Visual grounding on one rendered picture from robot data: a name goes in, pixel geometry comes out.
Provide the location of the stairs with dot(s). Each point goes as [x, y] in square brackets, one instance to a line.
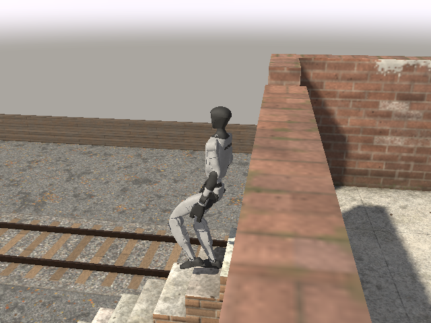
[191, 295]

